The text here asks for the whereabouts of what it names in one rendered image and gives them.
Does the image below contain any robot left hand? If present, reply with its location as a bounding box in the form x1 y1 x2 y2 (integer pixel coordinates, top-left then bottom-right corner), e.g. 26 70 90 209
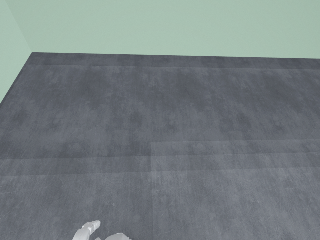
73 220 101 240

